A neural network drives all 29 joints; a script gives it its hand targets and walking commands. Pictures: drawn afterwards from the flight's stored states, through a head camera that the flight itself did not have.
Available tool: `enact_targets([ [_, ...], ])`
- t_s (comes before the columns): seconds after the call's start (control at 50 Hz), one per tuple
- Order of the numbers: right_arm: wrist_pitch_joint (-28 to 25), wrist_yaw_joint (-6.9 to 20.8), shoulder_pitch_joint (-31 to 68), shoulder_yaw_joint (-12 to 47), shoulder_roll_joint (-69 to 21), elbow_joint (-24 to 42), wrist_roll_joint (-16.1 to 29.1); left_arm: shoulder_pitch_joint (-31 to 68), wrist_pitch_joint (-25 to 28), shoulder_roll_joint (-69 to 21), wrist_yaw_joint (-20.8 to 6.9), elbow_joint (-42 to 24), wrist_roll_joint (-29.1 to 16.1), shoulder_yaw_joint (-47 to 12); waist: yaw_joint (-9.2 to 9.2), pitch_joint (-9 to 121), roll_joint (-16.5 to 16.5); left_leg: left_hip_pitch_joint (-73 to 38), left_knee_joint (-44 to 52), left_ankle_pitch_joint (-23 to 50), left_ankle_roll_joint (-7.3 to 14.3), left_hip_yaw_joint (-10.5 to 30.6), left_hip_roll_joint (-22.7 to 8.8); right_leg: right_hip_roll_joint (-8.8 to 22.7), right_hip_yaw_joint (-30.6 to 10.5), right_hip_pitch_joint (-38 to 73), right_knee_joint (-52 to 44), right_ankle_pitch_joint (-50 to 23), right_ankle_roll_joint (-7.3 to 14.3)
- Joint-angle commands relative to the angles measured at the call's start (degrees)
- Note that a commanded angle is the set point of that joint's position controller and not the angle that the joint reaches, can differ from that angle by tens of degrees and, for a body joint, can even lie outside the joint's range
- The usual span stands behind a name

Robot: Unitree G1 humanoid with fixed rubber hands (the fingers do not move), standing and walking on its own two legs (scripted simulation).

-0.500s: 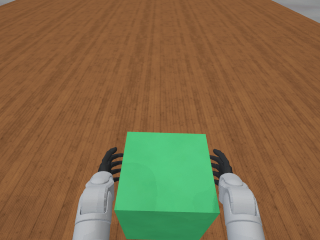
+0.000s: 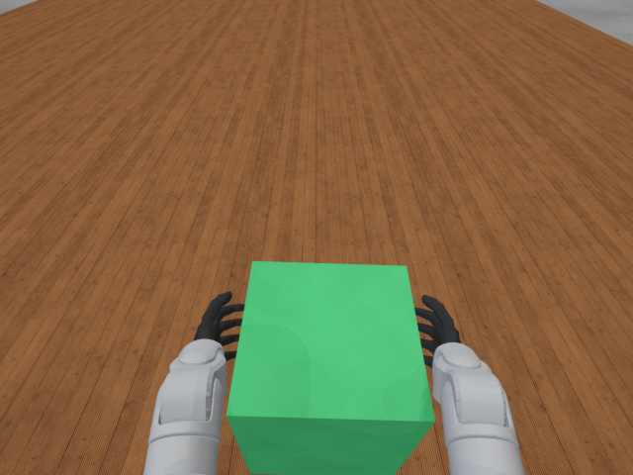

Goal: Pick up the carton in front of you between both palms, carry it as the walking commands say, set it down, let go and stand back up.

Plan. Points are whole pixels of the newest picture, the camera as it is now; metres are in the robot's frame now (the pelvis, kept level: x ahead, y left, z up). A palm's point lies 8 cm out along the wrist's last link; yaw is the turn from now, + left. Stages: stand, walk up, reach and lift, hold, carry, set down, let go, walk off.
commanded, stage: carry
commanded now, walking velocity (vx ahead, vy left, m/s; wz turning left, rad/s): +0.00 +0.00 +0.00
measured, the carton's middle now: (325, 374) +0.30 +0.00 -0.03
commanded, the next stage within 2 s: hold in 0.08 s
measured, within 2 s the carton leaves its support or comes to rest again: neither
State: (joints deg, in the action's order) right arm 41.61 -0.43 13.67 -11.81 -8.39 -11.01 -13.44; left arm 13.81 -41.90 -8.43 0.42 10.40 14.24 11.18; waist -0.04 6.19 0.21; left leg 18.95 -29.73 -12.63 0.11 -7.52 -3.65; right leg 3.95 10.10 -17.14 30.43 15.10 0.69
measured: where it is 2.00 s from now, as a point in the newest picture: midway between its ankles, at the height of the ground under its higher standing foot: outside the picture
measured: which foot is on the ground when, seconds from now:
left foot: down 0.00-1.00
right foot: down 0.00-1.00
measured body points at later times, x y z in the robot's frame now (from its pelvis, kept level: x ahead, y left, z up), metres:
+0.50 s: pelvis -0.01 +0.00 +0.01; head -0.05 +0.01 +0.46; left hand +0.30 +0.14 +0.05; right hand +0.28 -0.17 +0.05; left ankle +0.03 +0.12 -0.73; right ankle +0.01 -0.11 -0.73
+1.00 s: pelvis +0.00 +0.01 +0.01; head -0.04 +0.01 +0.46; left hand +0.32 +0.14 +0.05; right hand +0.29 -0.17 +0.05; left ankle +0.03 +0.12 -0.73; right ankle +0.01 -0.11 -0.73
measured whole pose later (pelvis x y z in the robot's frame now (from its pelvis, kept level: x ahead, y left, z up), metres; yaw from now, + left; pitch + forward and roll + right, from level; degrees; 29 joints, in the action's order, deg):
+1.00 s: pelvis +0.00 +0.01 +0.01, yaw -4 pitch -8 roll +0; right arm 40.2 1.1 17.7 -15.7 -9.4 -16.6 -17.1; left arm 18.1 -40.9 -9.5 -1.1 15.8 17.8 15.1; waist 0.1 -2.5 0.1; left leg 3.5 -22.4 -11.0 0.3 1.4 1.0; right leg -0.8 -1.6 -3.2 22.9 11.8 0.4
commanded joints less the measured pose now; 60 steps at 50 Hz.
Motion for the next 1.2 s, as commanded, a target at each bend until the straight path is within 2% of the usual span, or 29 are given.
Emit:
enact_targets([
  [0.0, -1.83, 11.61, 27.28, 32.14, -49.52, 3.3, 13.56, 26.33, 1.84, -49.49, -11.62, -2.74, -13.41, -31.61, 0.01, 13.56, -0.23, -5.66, 3.91, 7.65, 0.85, 5.96, -5.01, 5.55, -6.49, 3.94, -5.21, -7.71, 0.06],
  [0.06, -1.84, 11.6, 27.25, 32.18, -49.51, 3.34, 13.58, 26.33, 1.85, -49.47, -11.61, -2.8, -13.44, -31.66, 0.0, 13.58, -0.22, -5.62, 3.89, 7.55, 0.82, 5.96, -5.01, 5.54, -6.53, 3.88, -5.24, -7.69, 0.09],
  [0.08, -1.21, 12.45, 22.74, 32.11, -53.56, 3.86, 13.33, 22.11, 1.39, -52.66, -12.47, -4.92, -13.65, -31.85, -0.39, 9.38, -2.43, -16.42, 6.39, 16.12, 1.36, 11.23, 9.94, -8.23, -13.52, 12.06, -8.22, -20.44, 0.39],
  [0.1, -2.22, 12.58, 24.89, 32.51, -52.15, 6.68, 13.5, 24.08, 2.0, -51.99, -12.41, -6.3, -13.93, -31.19, -0.58, 11.33, -2.39, -18.0, 6.58, 17.14, 1.21, 11.08, 9.13, -7.58, -15.26, 13.42, -8.1, -22.02, 0.14],
  [0.12, -2.22, 12.63, 25.52, 31.79, -52.09, 4.65, 13.06, 24.3, 2.1, -52.12, -12.4, -5.16, -13.57, -30.7, -0.09, 9.88, -2.09, -17.63, 7.29, 16.02, 0.91, 11.07, 9.13, -7.75, -15.41, 14.49, -8.95, -20.24, 0.36],
  [0.14, -2.08, 12.51, 24.25, 30.5, -50.92, 3.01, 11.32, 24.22, 2.13, -52.01, -12.37, -4.97, -12.22, -30.09, 0.54, 8.71, -0.44, -16.61, 8.58, 14.7, 0.59, 12.24, 8.69, -7.71, -14.66, 16.3, -8.74, -19.77, 0.73],
  [0.16, -2.51, 12.61, 24.73, 28.78, -50.69, 2.73, 10.76, 25.26, 2.18, -50.94, -12.57, -4.55, -11.53, -29.6, -0.39, 7.29, -0.79, -17.03, 9.09, 13.15, 0.51, 12.26, 8.57, -8.01, -14.17, 15.29, -9.61, -15.31, 0.83],
  [0.2, -3.13, 12.82, 26.82, 27.59, -51.34, 0.11, 10.13, 27.1, 2.68, -51.03, -12.9, -2.15, -11.38, -29.28, -0.73, 4.42, -0.34, -15.9, 9.05, 9.35, 0.46, 12.21, 8.72, -7.99, -14.43, 14.15, -10.63, -11.42, 0.89],
  [0.28, -3.56, 13.64, 28.61, 29.63, -52.79, 1.24, 11.5, 27.17, 3.33, -52.27, -13.22, -1.64, -11.46, -28.94, 0.01, 6.87, -0.54, -17.36, 9.17, 9.38, 0.95, 12.13, 8.85, -7.98, -14.93, 16.16, -10.54, -12.53, 0.33],
  [0.34, -3.19, 13.78, 28.72, 28.9, -52.09, 0.47, 11.17, 26.92, 3.05, -51.89, -13.19, -0.4, -10.52, -27.86, 0.38, 5.55, -0.6, -17.27, 9.9, 7.48, 1.01, 12.22, 8.65, -7.97, -14.79, 15.48, -11.07, -10.11, 0.2],
  [0.46, -2.95, 14.41, 30.19, 26.28, -52.05, -2.66, 10.08, 29.35, 2.81, -52.13, -14.05, 2.41, -10.09, -26.28, 0.21, 1.94, -0.3, -16.28, 10.99, 1.91, 1.08, 12.29, 8.11, -7.82, -14.38, 13.85, -11.75, -4.15, 0.54],
  [0.58, -3.31, 15.21, 33.08, 26.09, -53.6, -4.11, 10.33, 32.4, 3.09, -53.54, -14.87, 3.85, -10.48, -26.29, 0.09, 2.89, 0.15, -16.44, 11.16, 0.01, 0.76, 12.33, 7.8, -7.86, -14.26, 13.28, -11.6, -2.14, 0.64],
  [0.74, -3.19, 15.24, 33.58, 25.71, -53.98, -5.23, 10.19, 32.73, 3.0, -53.79, -14.94, 5.33, -10.28, -25.58, 0.22, 3.19, 0.15, -16.99, 11.22, 1.27, 0.46, 12.3, 7.71, -8.03, -14.35, 13.25, -11.64, -3.06, 0.34],
  [1.04, -3.27, 13.9, 31.42, 26.13, -53.03, -3.15, 10.31, 31.31, 3.23, -52.43, -13.99, 3.19, -10.6, -25.87, 0.13, 5.71, -0.25, -19.23, 10.27, 11.5, -0.24, 12.26, 8.28, -8.61, -14.77, 15.62, -11.08, -12.96, -0.48],
  [1.1, -4.52, 13.64, 33.41, 22.84, -51.94, -6.07, 8.54, 33.68, 4.53, -51.32, -13.78, 6.09, -8.88, -22.88, 0.19, 3.59, -0.53, -17.56, 9.7, 9.44, 0.01, 12.15, 8.37, -8.52, -14.69, 14.1, -10.46, -11.17, -0.38],
  [1.18, -8.77, 13.48, 42.75, 12.57, -49.64, -15.28, 2.93, 41.77, 9.0, -48.4, -13.45, 16.1, -2.99, -12.32, 0.11, -0.59, -1.25, -10.56, 6.25, 0.15, 0.94, 11.34, 8.65, -8.29, -14.21, 7.56, -7.44, -1.9, 0.03],
])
